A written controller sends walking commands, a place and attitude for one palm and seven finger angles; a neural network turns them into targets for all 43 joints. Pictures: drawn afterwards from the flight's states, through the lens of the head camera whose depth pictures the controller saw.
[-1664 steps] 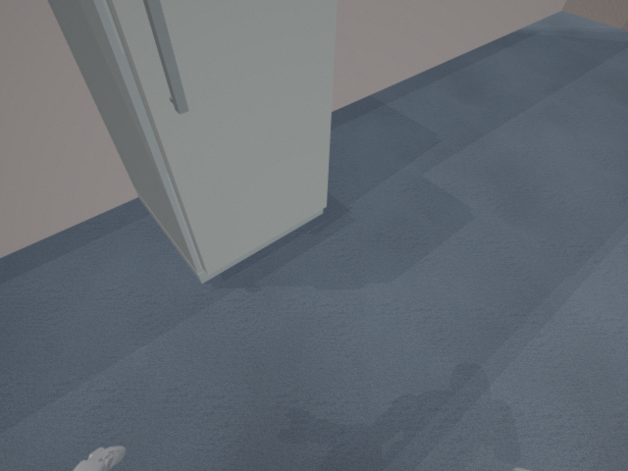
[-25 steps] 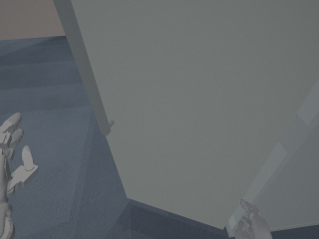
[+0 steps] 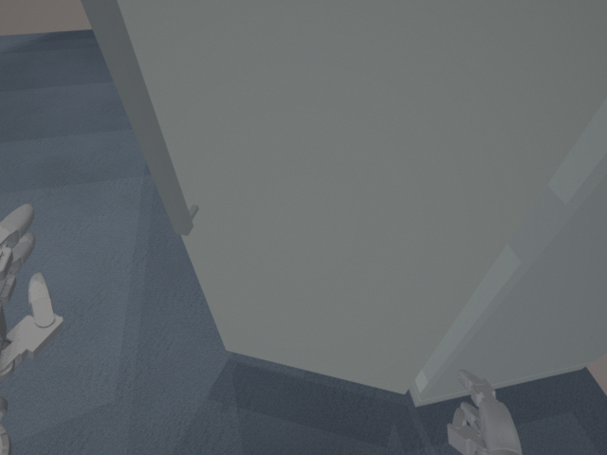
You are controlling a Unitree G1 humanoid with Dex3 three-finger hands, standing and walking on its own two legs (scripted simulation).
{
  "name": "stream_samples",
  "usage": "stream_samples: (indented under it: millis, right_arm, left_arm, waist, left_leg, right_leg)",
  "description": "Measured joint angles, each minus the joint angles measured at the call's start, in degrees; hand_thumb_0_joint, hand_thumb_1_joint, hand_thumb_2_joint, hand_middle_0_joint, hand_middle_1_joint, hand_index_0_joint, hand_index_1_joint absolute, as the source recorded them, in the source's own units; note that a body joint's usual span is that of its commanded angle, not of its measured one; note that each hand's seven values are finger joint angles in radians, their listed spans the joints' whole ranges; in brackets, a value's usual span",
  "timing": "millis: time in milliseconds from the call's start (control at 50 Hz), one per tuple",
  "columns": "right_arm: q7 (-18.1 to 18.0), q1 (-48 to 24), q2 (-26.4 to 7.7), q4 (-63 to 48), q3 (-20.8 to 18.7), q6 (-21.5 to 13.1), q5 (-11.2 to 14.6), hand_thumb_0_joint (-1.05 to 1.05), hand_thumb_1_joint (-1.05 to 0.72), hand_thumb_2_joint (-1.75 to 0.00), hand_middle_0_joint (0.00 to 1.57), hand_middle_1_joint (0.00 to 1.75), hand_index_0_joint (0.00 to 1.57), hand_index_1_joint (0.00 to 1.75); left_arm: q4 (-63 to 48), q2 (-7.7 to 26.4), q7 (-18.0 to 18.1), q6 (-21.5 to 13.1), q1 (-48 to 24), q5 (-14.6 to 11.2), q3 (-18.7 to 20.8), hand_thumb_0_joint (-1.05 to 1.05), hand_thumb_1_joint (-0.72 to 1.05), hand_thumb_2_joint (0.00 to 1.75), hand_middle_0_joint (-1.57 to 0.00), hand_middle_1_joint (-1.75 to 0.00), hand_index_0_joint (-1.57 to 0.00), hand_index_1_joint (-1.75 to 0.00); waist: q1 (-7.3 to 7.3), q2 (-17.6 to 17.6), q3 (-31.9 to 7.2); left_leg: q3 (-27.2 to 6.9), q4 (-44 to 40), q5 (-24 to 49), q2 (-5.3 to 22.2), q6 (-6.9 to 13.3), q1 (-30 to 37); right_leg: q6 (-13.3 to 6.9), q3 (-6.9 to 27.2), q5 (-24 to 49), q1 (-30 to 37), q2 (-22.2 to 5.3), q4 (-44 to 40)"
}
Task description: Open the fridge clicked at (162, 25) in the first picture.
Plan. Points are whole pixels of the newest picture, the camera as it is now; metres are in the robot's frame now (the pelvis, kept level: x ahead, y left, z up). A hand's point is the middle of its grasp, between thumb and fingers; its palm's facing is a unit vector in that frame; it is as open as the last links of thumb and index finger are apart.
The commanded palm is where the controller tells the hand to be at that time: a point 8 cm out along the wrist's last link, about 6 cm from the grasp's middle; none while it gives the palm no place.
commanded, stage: step back with the hand held close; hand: left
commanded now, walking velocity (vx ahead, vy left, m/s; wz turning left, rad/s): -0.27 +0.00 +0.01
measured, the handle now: (155, 121) +0.48 +0.24 +0.19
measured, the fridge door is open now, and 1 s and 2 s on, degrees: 65 65 65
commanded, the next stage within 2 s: stop stepping back and stand still in 0.88 s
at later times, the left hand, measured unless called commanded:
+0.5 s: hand out of the picture +0.12 +0.29 +0.16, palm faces +0.47 -0.80 -0.38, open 7.4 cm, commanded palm +0.05 +0.32 +0.18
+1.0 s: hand out of the picture +0.01 +0.30 +0.18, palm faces +0.48 -0.75 -0.45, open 7.4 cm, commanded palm -0.06 +0.33 +0.18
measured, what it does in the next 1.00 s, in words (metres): walks backwards: right foot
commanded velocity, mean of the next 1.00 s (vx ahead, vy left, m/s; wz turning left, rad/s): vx -0.31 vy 0.00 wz -0.04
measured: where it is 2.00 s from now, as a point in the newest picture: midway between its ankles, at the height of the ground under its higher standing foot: outside the picture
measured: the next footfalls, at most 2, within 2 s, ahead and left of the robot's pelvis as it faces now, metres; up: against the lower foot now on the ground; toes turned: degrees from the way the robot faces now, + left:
right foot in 0.60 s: -0.08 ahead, -0.12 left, +0.00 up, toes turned +7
left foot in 1.16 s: -0.13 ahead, +0.16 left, +0.00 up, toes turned +5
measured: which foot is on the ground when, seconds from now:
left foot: down 0.00-0.98, up 1.00-1.00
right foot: down 0.00-0.48, up 0.50-0.58, down 0.60-1.00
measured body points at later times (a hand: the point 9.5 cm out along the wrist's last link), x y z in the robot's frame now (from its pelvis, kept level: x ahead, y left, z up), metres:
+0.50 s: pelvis -0.08 +0.02 -0.01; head -0.06 +0.05 +0.44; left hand +0.09 +0.33 +0.18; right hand +0.10 -0.21 -0.08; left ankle +0.02 +0.11 -0.74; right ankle +0.00 -0.13 -0.73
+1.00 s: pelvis -0.18 +0.02 -0.02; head -0.17 +0.05 +0.43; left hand -0.02 +0.34 +0.20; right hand +0.05 -0.19 -0.06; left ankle +0.00 +0.12 -0.72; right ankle -0.12 -0.12 -0.74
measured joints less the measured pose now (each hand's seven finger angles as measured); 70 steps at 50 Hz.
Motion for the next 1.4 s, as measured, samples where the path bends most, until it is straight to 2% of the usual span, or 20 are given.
stream_samples:
  millis: [180,420,480,540,600,640,680,780,880,940,980,1020,1060,1080,1120,1160,1220,1280,1320,1400]
  right_arm:
    - [-0.5,1.5,1.4,-1.8,0.7,-0.1,0.2,0.01,-0.9,-0.9,0.2,0.3,0.2,0.3]
    - [0.3,2.8,1.3,0.1,1.1,-3.5,-0.4,0.01,-0.9,-0.9,0.2,0.3,0.2,0.3]
    - [0.1,3.0,1.0,0.8,1.1,-4.0,-0.6,0.01,-0.9,-0.9,0.2,0.3,0.2,0.3]
    - [-0.3,3.8,1.3,0.6,0.6,-4.9,-0.6,0.01,-0.9,-0.9,0.2,0.3,0.2,0.3]
    - [0.1,5.3,2.2,0.4,0.4,-5.5,-0.6,0.01,-0.9,-0.9,0.2,0.3,0.2,0.3]
    - [0.6,5.5,2.4,0.1,0.4,-5.9,-0.7,0.01,-0.9,-0.9,0.2,0.3,0.2,0.3]
    - [1.1,3.7,1.8,0.5,0.2,-6.0,-0.8,0.01,-0.9,-0.9,0.2,0.3,0.2,0.3]
    - [0.7,-0.3,1.5,3.2,-0.3,-4.9,0.0,0.01,-0.9,-0.9,0.2,0.3,0.2,0.3]
    - [0.1,-2.5,2.1,1.0,-0.5,-5.0,-0.5,0.01,-0.9,-0.9,0.2,0.3,0.2,0.3]
    - [0.2,-3.2,2.6,-0.7,-0.9,-5.0,-0.9,0.01,-0.9,-0.9,0.2,0.3,0.2,0.3]
    - [0.6,-2.8,2.7,-1.4,-1.2,-4.7,-0.8,0.01,-0.9,-0.9,0.2,0.3,0.2,0.3]
    - [1.6,-1.9,2.8,-0.6,-1.3,-4.1,-0.7,0.01,-0.9,-0.9,0.2,0.3,0.2,0.3]
    - [2.1,-0.3,2.4,1.1,-1.2,-3.0,-0.9,0.01,-0.9,-0.9,0.2,0.3,0.2,0.3]
    - [2.1,0.9,2.2,1.6,-0.9,-2.4,-1.0,0.01,-0.9,-0.9,0.2,0.3,0.2,0.3]
    - [1.4,3.3,1.5,2.0,-0.3,-2.3,-0.9,0.01,-0.9,-0.9,0.2,0.3,0.2,0.3]
    - [0.3,4.5,0.0,1.9,-0.5,-3.8,-0.5,0.01,-0.9,-0.9,0.2,0.3,0.2,0.3]
    - [-0.3,3.6,2.4,4.2,-0.6,-5.4,0.0,0.01,-0.9,-0.9,0.2,0.3,0.2,0.3]
    - [1.5,5.4,5.0,4.8,0.5,-6.3,-0.1,0.01,-0.9,-0.9,0.2,0.3,0.2,0.3]
    - [2.8,7.3,6.0,4.8,1.3,-6.7,-0.3,0.01,-0.9,-0.9,0.2,0.3,0.2,0.3]
    - [3.3,10.4,6.3,4.8,2.2,-6.2,-1.5,0.01,-0.9,-0.9,0.2,0.3,0.2,0.3]
  left_arm:
    - [-3.9,3.8,0.9,-2.1,1.7,0.1,3.5,0.02,0.89,0.89,-0.22,-0.3,-0.21,-0.31]
    - [-3.2,-0.2,2.0,-4.4,-0.9,1.3,2.1,0.02,0.89,0.89,-0.21,-0.3,-0.21,-0.31]
    - [-3.9,0.1,2.3,-4.8,-1.6,1.4,1.6,0.02,0.89,0.89,-0.21,-0.3,-0.21,-0.31]
    - [-3.6,1.6,1.8,-5.5,-3.0,2.3,2.4,0.02,0.89,0.89,-0.22,-0.3,-0.21,-0.31]
    - [-3.5,3.8,1.2,-6.6,-2.3,2.6,4.8,0.02,0.89,0.89,-0.22,-0.3,-0.21,-0.31]
    - [-4.2,4.8,1.0,-7.6,-0.4,2.3,7.1,0.02,0.89,0.89,-0.22,-0.3,-0.21,-0.31]
    - [-4.7,4.2,1.0,-8.5,0.9,1.4,8.1,0.01,0.89,0.89,-0.22,-0.3,-0.21,-0.31]
    - [-4.6,2.7,0.8,-7.9,0.5,0.5,3.7,0.01,0.89,0.89,-0.21,-0.3,-0.21,-0.31]
    - [-3.8,3.4,-0.2,-7.3,-2.2,0.8,2.9,0.02,0.89,0.89,-0.22,-0.3,-0.21,-0.31]
    - [-2.8,4.4,-0.7,-7.5,-3.9,0.9,4.5,0.02,0.88,0.89,-0.22,-0.3,-0.21,-0.31]
    - [-3.4,5.0,-0.6,-7.3,-3.5,0.5,5.3,0.02,0.88,0.89,-0.22,-0.3,-0.21,-0.31]
    - [-5.4,5.1,0.2,-7.0,-1.5,0.4,5.3,0.02,0.89,0.89,-0.22,-0.3,-0.21,-0.31]
    - [-7.0,3.5,0.6,-6.8,1.0,0.5,4.6,0.01,0.89,0.89,-0.22,-0.3,-0.21,-0.31]
    - [-7.3,2.6,0.8,-6.6,1.9,0.5,4.1,0.01,0.89,0.89,-0.22,-0.3,-0.21,-0.31]
    - [-6.6,1.0,1.2,-6.2,1.7,0.4,3.1,0.01,0.88,0.89,-0.22,-0.3,-0.21,-0.31]
    - [-4.4,0.1,2.0,-5.7,-2.1,0.6,2.4,0.01,0.88,0.89,-0.22,-0.3,-0.21,-0.31]
    - [1.8,0.6,3.4,-4.5,-10.0,1.2,2.9,0.01,0.89,0.89,-0.21,-0.3,-0.21,-0.31]
    - [2.7,0.5,3.4,-2.2,-8.5,1.3,3.5,0.02,0.89,0.89,-0.21,-0.3,-0.2,-0.31]
    - [-0.1,0.1,3.0,-1.5,-4.3,1.4,2.5,0.02,0.89,0.89,-0.21,-0.3,-0.2,-0.31]
    - [-6.7,2.2,2.2,-2.1,5.3,1.8,0.8,0.02,0.89,0.89,-0.21,-0.3,-0.2,-0.31]
  waist:
    - [0.38,-2.3,0.9]
    - [1.22,-2.1,0.1]
    - [0.61,-2.3,0.5]
    - [-1.1,-1.4,1.0]
    - [-2.24,-1.0,-0.7]
    - [-1.83,-1.6,-2.0]
    - [-0.51,-1.0,-1.1]
    - [1.88,-0.7,1.6]
    - [0.9,-0.9,1.2]
    - [-0.38,-0.4,1.2]
    - [-0.66,-0.7,0.8]
    - [0.72,-3.4,0.0]
    - [2.32,-5.5,-1.8]
    - [2.8,-6.2,-3.0]
    - [3.29,-6.2,-5.2]
    - [2.31,-4.0,-5.4]
    - [1.08,-6.0,-1.0]
    - [-1.99,-6.1,-1.5]
    - [-3.45,-5.5,-2.9]
    - [-3.96,-4.3,-6.3]
  left_leg:
    - [-0.1,1.5,1.9,-0.5,1.0,-3.7]
    - [-1.7,8.0,-2.5,-0.4,1.3,-9.7]
    - [-2.0,7.1,1.6,-0.4,1.6,-9.9]
    - [-3.8,6.5,4.4,-0.4,2.3,-10.5]
    - [-4.7,6.0,4.4,-0.1,2.6,-12.4]
    - [-3.8,6.2,4.0,-0.2,2.3,-14.8]
    - [-3.1,5.8,6.0,0.6,1.7,-16.1]
    - [-1.3,1.1,10.9,1.2,1.8,-13.2]
    - [-0.8,-0.1,12.8,1.3,2.5,-12.8]
    - [-1.3,1.0,8.7,1.5,2.3,-14.7]
    - [-1.5,3.1,1.4,1.2,0.7,-16.7]
    - [-1.9,15.5,-5.7,-1.3,-1.7,-20.0]
    - [-1.7,27.5,-8.9,-2.8,-2.2,-20.2]
    - [-1.2,28.6,-10.1,-2.5,-2.0,-18.3]
    - [-1.4,20.6,-10.5,-1.2,-1.4,-11.3]
    - [-3.4,9.3,-7.0,0.1,-0.3,-5.8]
    - [-2.9,9.4,-2.4,-1.7,1.1,-5.4]
    - [-3.3,4.3,0.6,-1.1,0.9,-3.5]
    - [-3.6,0.5,1.5,-0.1,0.8,-2.5]
    - [-3.2,-4.3,0.2,1.3,0.0,-2.4]
  right_leg:
    - [0.6,-0.1,2.1,-3.3,-0.5,1.1]
    - [0.2,-0.9,3.9,-7.2,-0.1,3.3]
    - [0.3,-0.7,3.2,-7.7,0.3,3.8]
    - [0.3,1.0,-0.8,-7.8,3.0,9.5]
    - [-0.3,1.7,-1.9,-3.9,5.6,11.1]
    - [-1.1,2.7,-6.0,-1.2,5.9,6.5]
    - [-1.4,3.6,-7.3,-1.4,6.4,3.8]
    - [-0.3,5.3,-3.6,-1.4,6.5,3.9]
    - [-0.2,5.6,-3.2,-2.7,6.6,5.9]
    - [-1.8,4.8,-6.7,-4.5,6.9,7.7]
    - [-2.6,4.2,-6.1,-5.6,6.5,7.3]
    - [-2.9,4.8,0.8,-6.5,3.8,6.0]
    - [-1.6,6.6,2.3,-7.1,2.1,5.3]
    - [-0.9,6.7,1.5,-7.4,1.2,4.8]
    - [-0.4,5.2,-1.1,-8.6,-0.1,5.1]
    - [-0.2,3.4,-4.7,-11.2,0.2,8.8]
    - [-0.4,6.1,-9.5,-14.2,1.6,20.6]
    - [-0.3,4.3,-8.9,-14.9,4.2,28.0]
    - [-0.8,1.8,-8.7,-12.8,5.1,26.2]
    - [-2.5,-2.9,-11.3,-2.5,6.3,9.4]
